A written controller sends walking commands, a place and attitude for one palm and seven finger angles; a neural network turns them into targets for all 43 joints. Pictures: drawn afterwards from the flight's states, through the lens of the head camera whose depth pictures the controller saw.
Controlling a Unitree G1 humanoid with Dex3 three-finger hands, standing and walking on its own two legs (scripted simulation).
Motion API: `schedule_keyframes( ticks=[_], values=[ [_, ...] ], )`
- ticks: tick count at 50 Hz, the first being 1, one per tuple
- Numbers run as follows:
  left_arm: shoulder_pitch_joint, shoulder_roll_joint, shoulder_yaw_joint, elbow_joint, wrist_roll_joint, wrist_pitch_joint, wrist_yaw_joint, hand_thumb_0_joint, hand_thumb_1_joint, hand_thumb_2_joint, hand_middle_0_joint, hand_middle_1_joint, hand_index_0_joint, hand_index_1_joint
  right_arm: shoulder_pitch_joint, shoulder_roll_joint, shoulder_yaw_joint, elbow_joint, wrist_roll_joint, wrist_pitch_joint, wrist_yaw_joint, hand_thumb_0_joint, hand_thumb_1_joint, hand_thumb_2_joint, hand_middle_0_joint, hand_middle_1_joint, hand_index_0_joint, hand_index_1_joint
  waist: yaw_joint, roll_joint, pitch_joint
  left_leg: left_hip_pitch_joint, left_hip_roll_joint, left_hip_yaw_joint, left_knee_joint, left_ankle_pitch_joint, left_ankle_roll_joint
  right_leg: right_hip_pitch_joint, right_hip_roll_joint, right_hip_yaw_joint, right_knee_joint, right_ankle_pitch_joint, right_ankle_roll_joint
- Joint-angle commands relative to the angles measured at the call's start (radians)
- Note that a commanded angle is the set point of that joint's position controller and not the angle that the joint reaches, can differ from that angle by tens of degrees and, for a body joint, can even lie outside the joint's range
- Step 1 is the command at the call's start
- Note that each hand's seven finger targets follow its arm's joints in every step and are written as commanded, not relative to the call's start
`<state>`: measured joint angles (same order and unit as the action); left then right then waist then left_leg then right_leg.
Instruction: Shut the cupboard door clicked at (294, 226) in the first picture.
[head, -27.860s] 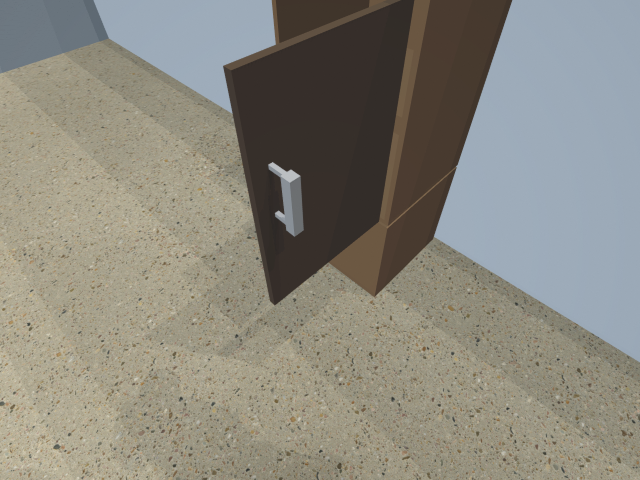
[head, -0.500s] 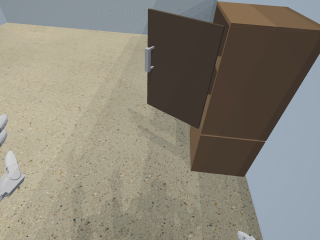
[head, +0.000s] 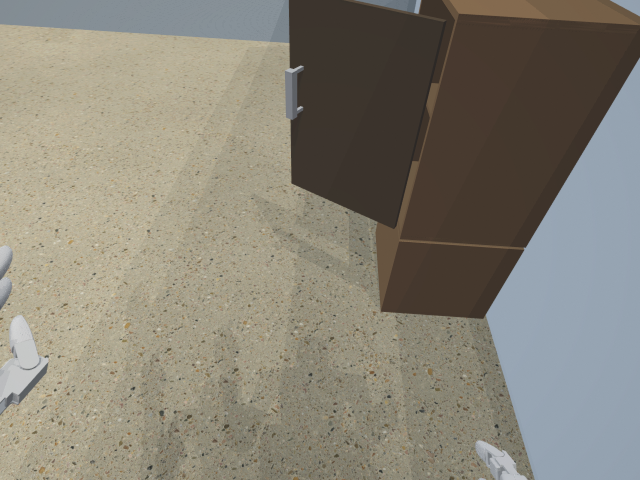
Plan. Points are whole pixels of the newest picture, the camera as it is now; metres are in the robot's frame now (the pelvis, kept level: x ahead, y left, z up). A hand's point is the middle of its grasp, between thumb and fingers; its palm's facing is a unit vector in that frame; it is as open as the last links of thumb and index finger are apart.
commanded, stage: let the arm hang, fingers relaxed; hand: left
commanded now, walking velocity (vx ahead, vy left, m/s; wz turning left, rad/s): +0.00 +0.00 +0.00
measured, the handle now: (295, 92) +1.09 +0.13 +0.00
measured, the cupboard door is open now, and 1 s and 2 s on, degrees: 60 60 60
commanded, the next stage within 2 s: look to check the result in 1.18 s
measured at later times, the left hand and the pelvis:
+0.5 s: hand out of the picture +0.01 +0.18 -0.18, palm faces +0.01 -0.98 -0.18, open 7.2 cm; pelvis -0.02 -0.01 -0.01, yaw +2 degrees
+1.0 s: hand out of the picture +0.06 +0.22 -0.16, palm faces +0.00 -0.96 -0.29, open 7.4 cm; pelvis +0.01 -0.01 +0.01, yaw +1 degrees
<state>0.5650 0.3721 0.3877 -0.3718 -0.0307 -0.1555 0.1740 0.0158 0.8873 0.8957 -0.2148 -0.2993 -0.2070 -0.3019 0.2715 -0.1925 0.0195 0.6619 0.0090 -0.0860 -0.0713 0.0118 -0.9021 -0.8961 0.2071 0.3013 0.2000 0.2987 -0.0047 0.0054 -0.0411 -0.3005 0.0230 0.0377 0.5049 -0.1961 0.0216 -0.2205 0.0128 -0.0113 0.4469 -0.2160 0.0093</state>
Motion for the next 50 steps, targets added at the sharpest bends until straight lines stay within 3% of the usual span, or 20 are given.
schedule_keyframes(
  ticks=[1,2,3,4,5,6,7,9,11,13,16,19,22,25,28,31,35,41,45,50],
  values=[
    [-0.224,0.200,0.096,-0.337,0.020,-0.098,0.027,0.000,0.900,0.900,-0.200,-0.300,-0.200,-0.300,-0.150,-0.132,-0.042,-0.174,-0.006,-0.083,-0.027,0.000,-0.900,-0.900,0.200,0.300,0.200,0.300,-0.001,0.127,-0.010,-0.058,0.086,-0.131,-0.230,-0.281,0.012,0.046,-0.028,0.050,-0.052,-0.078,-0.008],
    [-0.235,0.226,0.118,-0.353,0.024,-0.101,0.030,0.000,0.900,0.900,-0.200,-0.300,-0.200,-0.300,-0.153,-0.134,-0.042,-0.171,-0.008,-0.089,-0.030,0.000,-0.900,-0.900,0.200,0.300,0.200,0.300,0.000,0.162,-0.011,-0.070,0.088,-0.134,-0.240,-0.301,0.014,0.058,-0.027,0.045,-0.040,-0.073,-0.008],
    [-0.216,0.204,0.106,-0.344,0.025,-0.105,0.031,0.000,0.900,0.900,-0.200,-0.300,-0.200,-0.300,-0.148,-0.125,-0.039,-0.169,-0.008,-0.093,-0.029,0.000,-0.900,-0.900,0.200,0.300,0.200,0.300,0.002,0.156,-0.010,-0.083,0.089,-0.140,-0.246,-0.308,0.014,0.076,-0.025,0.039,-0.035,-0.059,-0.008],
    [-0.124,0.012,-0.292,0.525,0.071,0.056,-0.134,0.000,0.900,0.900,-0.200,-0.300,-0.200,-0.300,-0.209,-0.337,-0.101,0.061,-0.020,-0.122,0.069,0.000,-0.900,-0.900,0.200,0.300,0.200,0.300,-0.017,0.127,0.128,-0.141,0.093,-0.149,-0.049,-0.002,0.014,-0.066,-0.094,0.010,0.059,0.063,-0.028],
    [-0.124,0.014,-0.264,0.550,0.058,0.141,-0.164,0.000,0.900,0.900,-0.200,-0.300,-0.200,-0.300,-0.131,-0.278,-0.093,0.059,-0.010,-0.044,0.074,0.000,-0.900,-0.900,0.200,0.300,0.200,0.300,-0.009,0.124,0.042,-0.049,0.087,-0.085,-0.038,0.085,-0.001,-0.076,-0.100,0.066,0.019,0.045,-0.037],
    [-0.133,0.012,-0.272,0.525,0.053,0.164,-0.171,0.000,0.900,0.900,-0.200,-0.300,-0.200,-0.300,-0.123,-0.268,-0.089,0.033,-0.008,-0.026,0.069,0.000,-0.900,-0.900,0.200,0.300,0.200,0.300,-0.009,0.146,0.042,-0.033,0.092,-0.081,-0.029,0.069,0.002,-0.103,-0.095,0.054,0.027,-0.009,-0.038],
    [-0.174,0.004,-0.274,0.555,0.061,0.156,-0.174,0.000,0.900,0.900,-0.200,-0.300,-0.200,-0.300,-0.102,-0.261,-0.091,0.051,-0.017,-0.014,0.070,0.000,-0.900,-0.900,0.200,0.300,0.200,0.300,-0.005,0.076,0.005,-0.037,0.101,-0.108,-0.018,0.101,0.012,-0.096,-0.082,0.039,0.055,-0.026,-0.048],
    [-0.236,0.042,-0.284,0.632,0.064,0.151,-0.176,0.000,0.900,0.900,-0.200,-0.300,-0.200,-0.300,-0.117,-0.276,-0.081,0.046,-0.020,0.015,0.073,0.000,-0.900,-0.900,0.200,0.300,0.200,0.300,-0.002,-0.057,0.011,-0.066,0.096,-0.145,-0.026,0.041,0.024,-0.084,-0.083,0.047,0.048,-0.070,-0.061],
    [-0.283,0.065,-0.297,0.742,0.066,0.145,-0.175,0.000,0.900,0.900,-0.200,-0.300,-0.200,-0.300,-0.117,-0.273,-0.076,0.061,-0.025,0.035,0.074,0.000,-0.900,-0.900,0.200,0.300,0.200,0.300,-0.010,-0.195,0.001,-0.034,0.063,-0.147,0.012,0.002,0.023,-0.118,-0.123,0.108,-0.011,-0.109,-0.083],
    [-0.327,0.074,-0.312,0.848,0.063,0.150,-0.169,0.000,0.900,0.900,-0.200,-0.300,-0.200,-0.300,-0.092,-0.253,-0.069,0.085,-0.030,0.056,0.076,0.000,-0.900,-0.900,0.200,0.300,0.200,0.300,-0.026,-0.221,-0.005,0.025,0.029,-0.116,0.060,0.012,0.013,-0.161,-0.160,0.141,-0.043,-0.110,-0.110],
    [-0.367,0.050,-0.339,0.975,0.056,0.165,-0.161,0.000,0.900,0.900,-0.200,-0.300,-0.200,-0.300,-0.072,-0.219,-0.053,0.128,-0.036,0.080,0.073,0.000,-0.900,-0.900,0.200,0.300,0.200,0.300,-0.034,-0.086,0.006,0.064,0.030,-0.119,0.030,-0.025,0.003,-0.192,-0.153,0.133,-0.052,-0.193,-0.104],
    [-0.311,0.040,-0.342,1.097,0.054,0.167,-0.161,0.000,0.900,0.900,-0.200,-0.300,-0.200,-0.300,-0.096,-0.231,-0.052,0.165,-0.041,0.082,0.070,0.000,-0.900,-0.900,0.200,0.300,0.200,0.300,0.003,0.147,0.025,-0.044,0.076,-0.191,-0.141,-0.166,0.017,-0.071,-0.081,0.085,0.000,-0.183,-0.059],
    [-0.261,0.040,-0.327,1.195,0.056,0.160,-0.162,0.000,0.900,0.900,-0.200,-0.300,-0.200,-0.300,-0.088,-0.248,-0.065,0.199,-0.037,0.082,0.061,0.000,-0.900,-0.900,0.200,0.300,0.200,0.300,0.024,0.209,0.003,-0.073,0.085,-0.202,-0.196,-0.251,0.024,0.025,-0.068,0.062,-0.002,-0.120,-0.061],
    [-0.256,0.037,-0.332,1.272,0.051,0.154,-0.165,0.000,0.900,0.900,-0.200,-0.300,-0.200,-0.300,-0.061,-0.237,-0.068,0.245,-0.032,0.081,0.055,0.000,-0.900,-0.900,0.200,0.300,0.200,0.300,0.020,0.184,-0.004,-0.040,0.080,-0.182,-0.201,-0.251,0.020,0.037,-0.076,0.072,-0.040,-0.098,-0.068],
    [-0.282,0.044,-0.336,1.324,0.049,0.143,-0.164,0.000,0.900,0.900,-0.200,-0.300,-0.200,-0.300,-0.032,-0.234,-0.072,0.279,-0.026,0.080,0.051,0.000,-0.900,-0.900,0.200,0.300,0.200,0.300,0.005,0.059,0.038,0.000,0.075,-0.156,-0.164,-0.160,0.016,0.001,-0.104,0.106,-0.110,-0.108,-0.077],
    [-0.300,0.054,-0.341,1.364,0.047,0.142,-0.163,0.000,0.900,0.900,-0.200,-0.300,-0.200,-0.300,-0.009,-0.234,-0.073,0.313,-0.025,0.085,0.051,0.000,-0.900,-0.900,0.200,0.300,0.200,0.300,-0.007,-0.006,0.085,0.047,0.072,-0.140,-0.153,-0.152,0.013,-0.068,-0.115,0.118,-0.159,-0.191,-0.078],
    [-0.309,0.063,-0.342,1.407,0.046,0.139,-0.161,0.000,0.900,0.900,-0.200,-0.300,-0.200,-0.300,-0.004,-0.236,-0.073,0.348,-0.025,0.083,0.051,0.000,-0.900,-0.900,0.200,0.300,0.200,0.300,-0.010,-0.054,0.094,0.088,0.072,-0.125,-0.151,-0.101,0.015,-0.084,-0.121,0.120,-0.180,-0.193,-0.077],
    [-0.334,0.079,-0.344,1.434,0.046,0.139,-0.159,0.000,0.900,0.900,-0.200,-0.300,-0.200,-0.300,-0.039,-0.247,-0.066,0.377,-0.025,0.079,0.053,0.000,-0.900,-0.900,0.200,0.300,0.200,0.300,-0.004,-0.047,0.113,0.092,0.080,-0.124,-0.180,-0.060,0.014,-0.057,-0.118,0.116,-0.178,-0.139,-0.068],
    [-0.353,0.085,-0.344,1.438,0.045,0.138,-0.159,0.000,0.900,0.900,-0.200,-0.300,-0.200,-0.300,-0.072,-0.248,-0.063,0.388,-0.026,0.076,0.054,0.000,-0.900,-0.900,0.200,0.300,0.200,0.300,0.002,-0.006,0.114,0.093,0.083,-0.125,-0.197,-0.032,0.009,-0.033,-0.117,0.113,-0.173,-0.093,-0.062],
    [-0.377,0.090,-0.343,1.438,0.044,0.134,-0.159,0.000,0.900,0.900,-0.200,-0.300,-0.200,-0.300,-0.100,-0.257,-0.060,0.393,-0.026,0.069,0.054,0.000,-0.900,-0.900,0.200,0.300,0.200,0.300,0.006,0.018,0.079,0.107,0.089,-0.124,-0.208,0.033,0.004,0.023,-0.118,0.103,-0.164,-0.008,-0.057]
  ],
)
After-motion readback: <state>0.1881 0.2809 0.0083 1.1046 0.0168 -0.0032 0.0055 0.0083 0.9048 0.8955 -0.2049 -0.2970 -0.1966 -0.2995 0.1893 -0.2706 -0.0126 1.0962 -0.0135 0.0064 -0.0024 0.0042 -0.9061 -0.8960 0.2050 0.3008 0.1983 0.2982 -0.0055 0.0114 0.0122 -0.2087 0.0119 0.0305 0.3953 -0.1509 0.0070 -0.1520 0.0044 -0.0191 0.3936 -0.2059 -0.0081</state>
